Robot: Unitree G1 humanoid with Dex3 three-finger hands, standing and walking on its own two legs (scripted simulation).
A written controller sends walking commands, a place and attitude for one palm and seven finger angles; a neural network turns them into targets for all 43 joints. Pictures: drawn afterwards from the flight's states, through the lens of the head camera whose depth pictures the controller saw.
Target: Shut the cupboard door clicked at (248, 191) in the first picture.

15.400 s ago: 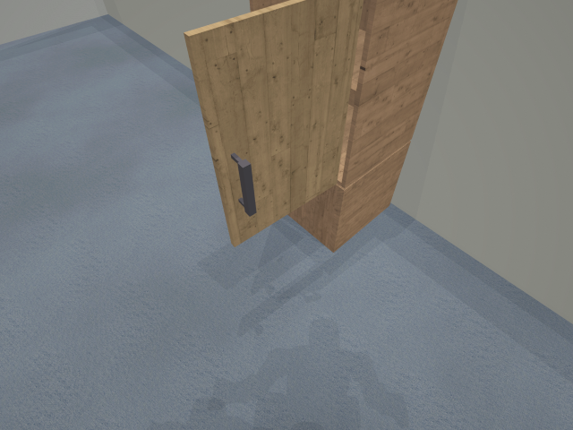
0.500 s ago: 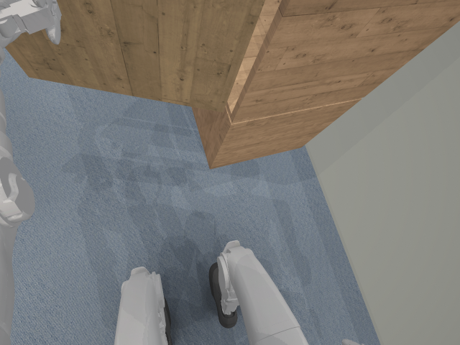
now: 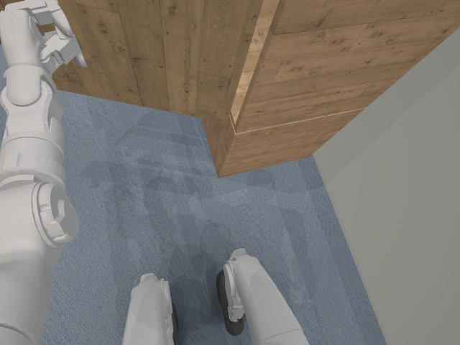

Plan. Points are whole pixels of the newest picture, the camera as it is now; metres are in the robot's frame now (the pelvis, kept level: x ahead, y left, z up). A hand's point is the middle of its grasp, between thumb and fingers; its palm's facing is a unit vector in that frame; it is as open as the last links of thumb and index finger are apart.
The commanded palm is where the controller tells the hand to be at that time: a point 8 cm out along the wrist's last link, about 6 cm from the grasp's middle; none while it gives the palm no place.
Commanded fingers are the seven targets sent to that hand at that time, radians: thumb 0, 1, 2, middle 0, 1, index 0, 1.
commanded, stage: pull the fist back off the door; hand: left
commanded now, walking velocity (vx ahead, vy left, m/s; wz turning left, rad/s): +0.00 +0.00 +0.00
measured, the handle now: out of the picture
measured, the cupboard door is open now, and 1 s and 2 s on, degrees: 66 66 66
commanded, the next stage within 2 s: draw the hand back to the body in 0.48 s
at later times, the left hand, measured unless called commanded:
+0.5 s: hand (70, 90) +0.51 +0.15 +0.05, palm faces +0.03 -1.00 -0.04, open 3.1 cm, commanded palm +0.49 +0.19 +0.05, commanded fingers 0.00 0.90 0.90 -1.30 -1.50 -1.30 -1.50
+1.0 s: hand out of the picture +0.40 +0.19 +0.15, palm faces +0.10 -0.99 -0.04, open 3.1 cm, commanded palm +0.36 +0.24 +0.15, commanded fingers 0.00 0.90 0.90 -1.27 -1.47 -1.27 -1.47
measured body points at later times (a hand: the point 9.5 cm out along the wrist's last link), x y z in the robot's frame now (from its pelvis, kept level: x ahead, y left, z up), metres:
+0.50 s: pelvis +0.01 +0.01 +0.02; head +0.16 +0.04 +0.44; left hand +0.50 +0.21 +0.06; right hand +0.07 -0.26 -0.10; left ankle +0.02 +0.11 -0.59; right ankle +0.07 -0.11 -0.59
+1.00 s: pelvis +0.03 +0.00 +0.09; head +0.11 +0.01 +0.53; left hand +0.39 +0.25 +0.15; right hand +0.14 -0.24 -0.02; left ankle +0.02 +0.11 -0.59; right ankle +0.07 -0.11 -0.59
